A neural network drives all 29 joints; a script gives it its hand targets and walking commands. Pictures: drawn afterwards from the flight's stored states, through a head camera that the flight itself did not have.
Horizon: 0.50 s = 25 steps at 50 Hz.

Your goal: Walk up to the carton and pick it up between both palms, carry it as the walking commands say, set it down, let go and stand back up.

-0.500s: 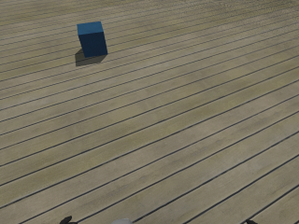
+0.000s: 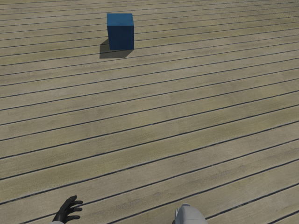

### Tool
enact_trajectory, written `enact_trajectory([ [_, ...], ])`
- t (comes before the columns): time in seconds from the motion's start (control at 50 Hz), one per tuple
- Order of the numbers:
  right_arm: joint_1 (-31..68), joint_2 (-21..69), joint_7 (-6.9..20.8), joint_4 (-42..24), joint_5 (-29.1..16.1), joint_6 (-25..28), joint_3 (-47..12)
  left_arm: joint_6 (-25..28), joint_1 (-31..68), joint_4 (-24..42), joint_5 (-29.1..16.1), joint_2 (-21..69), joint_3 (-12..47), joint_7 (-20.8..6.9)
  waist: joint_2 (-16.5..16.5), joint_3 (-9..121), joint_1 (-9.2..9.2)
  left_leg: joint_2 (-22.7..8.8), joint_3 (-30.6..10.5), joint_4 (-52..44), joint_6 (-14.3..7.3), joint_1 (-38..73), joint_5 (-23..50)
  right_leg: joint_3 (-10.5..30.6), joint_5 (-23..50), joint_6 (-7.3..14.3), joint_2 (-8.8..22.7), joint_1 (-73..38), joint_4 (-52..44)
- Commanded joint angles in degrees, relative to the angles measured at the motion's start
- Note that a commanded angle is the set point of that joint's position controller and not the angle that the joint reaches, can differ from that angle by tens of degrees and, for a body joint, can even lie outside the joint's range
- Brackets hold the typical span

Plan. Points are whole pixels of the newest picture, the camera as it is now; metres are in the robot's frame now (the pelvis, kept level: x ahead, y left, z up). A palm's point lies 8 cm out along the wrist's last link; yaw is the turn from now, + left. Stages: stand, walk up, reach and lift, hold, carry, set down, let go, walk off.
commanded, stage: walk up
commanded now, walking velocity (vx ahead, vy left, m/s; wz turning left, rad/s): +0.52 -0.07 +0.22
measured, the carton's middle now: (120, 31) +1.96 +0.25 -0.63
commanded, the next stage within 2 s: none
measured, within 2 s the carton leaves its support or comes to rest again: neither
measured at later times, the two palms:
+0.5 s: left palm (62, 191) +0.23 +0.27 -0.15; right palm (218, 161) +0.32 -0.24 -0.13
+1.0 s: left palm (82, 105) +0.54 +0.27 -0.12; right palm (208, 117) +0.52 -0.25 -0.15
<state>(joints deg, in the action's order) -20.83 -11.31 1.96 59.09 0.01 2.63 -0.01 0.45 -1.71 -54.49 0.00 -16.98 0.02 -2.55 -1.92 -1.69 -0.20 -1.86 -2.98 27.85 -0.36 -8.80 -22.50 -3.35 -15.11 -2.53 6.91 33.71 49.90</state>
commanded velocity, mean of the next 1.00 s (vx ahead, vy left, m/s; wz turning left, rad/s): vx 0.50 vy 0.07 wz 0.07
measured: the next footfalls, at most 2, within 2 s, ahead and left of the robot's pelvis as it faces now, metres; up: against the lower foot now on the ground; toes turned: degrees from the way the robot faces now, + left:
right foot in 0.12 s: +0.19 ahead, -0.17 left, +0.00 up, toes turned -5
left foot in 0.46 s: +0.32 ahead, +0.12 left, +0.00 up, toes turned +10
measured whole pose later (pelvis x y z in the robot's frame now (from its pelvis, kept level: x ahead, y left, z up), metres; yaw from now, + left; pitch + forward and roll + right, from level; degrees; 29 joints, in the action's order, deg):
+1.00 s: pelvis +0.49 +0.00 -0.01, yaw +5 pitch +1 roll +1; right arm -16.4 -14.4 1.2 59.7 0.0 3.1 0.0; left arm 3.2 -10.8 -55.9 0.0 -15.5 0.1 -0.2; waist 1.6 -3.4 -0.7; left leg -2.7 0.5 64.2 0.4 -18.5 -22.2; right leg -7.0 -14.3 0.1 5.4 19.5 33.3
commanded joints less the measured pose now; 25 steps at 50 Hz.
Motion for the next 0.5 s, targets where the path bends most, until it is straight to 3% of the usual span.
enact_trajectory([
  [0.0,-9.9,-12.7,-2.5,1.0,1.5,1.3,3.9,2.8,8.8,6.9,0.9,0.1,-1.3,-0.4,12.3,3.4,-6.99,-11.9,-11.4,-8.5,-8.7,17.2,41.1,-3.5,-1.0,0.0,-3.7,2.8,-14.0],
  [0.02,-8.7,-12.6,-2.4,1.5,1.4,1.2,3.9,2.9,7.1,6.3,0.9,0.6,-1.4,-0.2,16.4,3.7,-5.91,-10.9,-9.1,-6.6,-7.8,14.5,45.5,-4.9,0.5,0.5,-4.6,-1.0,-16.3],
  [0.04,-6.9,-13.5,-2.6,0.7,1.1,1.1,4.0,2.9,4.5,5.6,0.8,0.0,-1.7,0.0,17.0,4.7,-4.18,-10.0,-6.5,-4.4,-6.9,10.3,48.9,-7.3,-0.4,1.2,-6.4,-7.7,-18.7],
  [0.06,-4.7,-13.2,-2.5,-0.1,1.0,1.3,3.9,3.4,-1.5,3.9,0.9,-1.0,-2.3,0.5,15.0,9.2,-1.32,-8.7,-2.9,1.8,-5.7,7.2,52.7,-8.4,2.5,2.2,-6.4,-18.1,-21.8],
  [0.08,-2.8,-12.2,-2.7,-0.2,1.0,1.5,3.3,4.3,-12.6,0.7,1.0,-3.5,-3.7,1.2,10.3,14.3,2.77,-6.0,-4.0,13.9,-4.6,-1.8,47.3,-3.9,4.7,3.5,-3.9,-35.1,-23.7],
  [0.1,1.8,-11.2,-2.4,-2.0,1.1,2.0,2.7,4.8,-24.8,-4.1,2.1,-8.7,-5.6,1.9,1.4,19.0,8.57,-2.6,-0.6,27.8,-2.3,-16.0,29.3,5.4,0.9,5.0,5.3,-49.4,-22.5],
  [0.12,1.8,-7.4,-2.3,-3.8,1.0,2.0,1.9,4.2,-30.5,-5.5,2.5,-15.0,-6.6,2.4,-14.7,18.7,7.99,3.0,1.6,42.7,-0.9,-32.5,-7.6,32.8,2.9,6.9,23.0,-54.9,-32.2],
  [0.14,1.7,-8.9,-2.2,-4.5,1.3,1.5,2.2,3.7,-27.5,-3.7,2.2,-14.6,-6.1,2.2,-7.4,18.3,6.7,-1.0,-2.6,45.6,-1.6,-33.8,-6.4,35.8,-6.5,11.0,24.6,-52.1,-33.3],
  [0.16,8.4,-9.9,-1.7,-5.6,1.6,1.7,2.6,4.0,-23.1,-2.9,2.4,-12.5,-5.4,2.2,-4.1,9.5,5.95,-3.3,-2.2,45.9,-0.9,-34.8,-2.1,30.8,-7.5,12.5,21.8,-45.0,-35.2],
  [0.18,9.0,-8.0,-1.2,-4.9,1.8,1.3,2.7,3.8,-18.1,-1.6,2.4,-8.1,-5.0,2.1,-1.7,2.4,4.03,-5.5,-0.9,44.0,0.0,-33.9,1.5,23.0,-9.9,11.8,19.0,-35.5,-38.3],
  [0.2,10.9,-8.1,-0.9,-5.9,1.7,0.7,3.0,3.8,-15.5,-0.4,2.5,-5.9,-4.5,2.1,0.4,-1.2,3.02,-5.8,0.3,40.0,0.5,-31.8,3.1,17.2,-6.5,10.5,15.5,-31.7,-38.4],
  [0.22,9.0,-8.3,-0.4,-4.2,1.5,-0.1,3.4,3.8,-14.2,0.1,1.9,-6.0,-4.3,1.9,-4.0,-4.3,1.62,-6.6,0.9,38.8,1.1,-27.7,5.5,14.0,-5.1,8.6,14.1,-25.1,-40.8],
  [0.24,8.3,-6.5,0.2,-4.8,1.8,-0.7,2.8,4.1,-13.3,1.0,2.1,-3.8,-4.4,1.7,-4.9,-3.8,1.26,-6.1,2.5,35.2,1.8,-25.1,6.1,11.0,-4.3,8.2,12.6,-23.9,-41.1],
  [0.26,7.5,-5.6,0.6,-4.0,1.9,-1.1,2.0,4.0,-14.8,1.0,2.2,-4.4,-4.6,1.6,-6.7,-3.8,1.19,-6.1,3.6,32.7,1.9,-24.3,6.0,9.8,-0.1,8.6,13.0,-23.1,-41.0],
  [0.3,10.1,-5.2,0.9,-5.3,1.4,-1.3,1.5,3.8,-15.7,1.3,2.3,-5.1,-4.6,1.8,-5.0,-5.8,0.83,-6.7,4.5,22.9,2.4,-20.1,5.7,7.7,-1.3,8.7,13.2,-19.6,-41.4],
  [0.32,11.1,-5.9,1.2,-6.4,1.0,-1.3,1.1,3.4,-13.9,3.0,2.2,-6.9,-5.3,1.9,-6.0,-6.4,0.27,-6.0,4.6,17.1,2.0,-17.5,4.5,6.3,-6.4,8.5,12.7,-18.8,-41.9],
  [0.34,10.9,-6.1,1.5,-5.6,0.9,-1.1,0.7,3.1,-13.0,3.4,2.2,-7.3,-5.7,1.4,-7.6,-6.7,0.0,-6.5,5.4,11.9,1.9,-13.5,3.3,5.1,-7.0,8.3,12.4,-18.4,-41.6],
  [0.36,10.6,-5.8,1.6,-5.9,0.6,-0.6,0.7,3.2,-13.6,3.5,2.2,-7.6,-5.6,1.4,-10.0,-5.4,0.24,-5.1,7.3,7.1,1.8,-12.2,5.5,3.6,-6.8,8.6,11.0,-20.0,-39.5],
  [0.38,10.0,-5.6,1.5,-5.8,0.9,-0.4,0.7,2.7,-15.5,3.5,1.9,-8.4,-5.4,1.5,-11.3,-3.6,-0.4,-3.4,9.9,3.5,2.1,-8.4,6.4,3.3,-4.7,8.5,10.8,-21.1,-37.5],
  [0.4,4.9,-7.0,1.1,-3.9,1.4,0.1,1.2,2.8,-13.0,4.3,1.5,-10.0,-5.6,1.4,-7.7,0.2,-2.93,-1.1,13.2,-1.4,1.8,-3.8,10.8,-0.3,5.0,7.2,9.3,-23.1,-29.8],
  [0.42,-1.9,-8.4,0.7,-1.9,1.8,0.9,2.1,2.7,-14.5,3.4,1.2,-9.2,-5.4,1.7,-5.2,6.9,-4.76,-0.1,12.3,-4.2,0.3,5.3,12.2,-2.5,11.7,6.4,6.7,-22.7,-18.4],
  [0.44,-10.8,-13.5,-0.3,0.9,2.4,1.6,4.0,3.0,-15.3,5.0,1.1,-6.0,-4.4,1.5,8.4,11.7,-7.85,-6.9,-0.4,-6.7,-2.0,16.8,5.6,-6.0,10.6,3.9,1.4,-12.6,-1.2],
  [0.46,-15.2,-20.0,-0.7,1.5,2.4,1.7,5.7,3.1,-12.2,8.3,1.6,-0.7,-3.4,1.1,22.0,6.7,-7.74,-20.6,-25.6,-16.8,-4.9,19.3,2.2,-3.6,-14.5,2.3,-6.3,3.5,13.5],
  [0.48,-15.4,-19.3,-1.2,1.0,1.4,1.5,5.4,3.3,-9.7,8.1,1.5,-2.1,-3.7,1.9,20.8,5.3,-7.67,-22.5,-29.7,-18.0,-8.4,18.8,2.0,1.4,-17.0,3.5,-3.9,7.6,20.1],
])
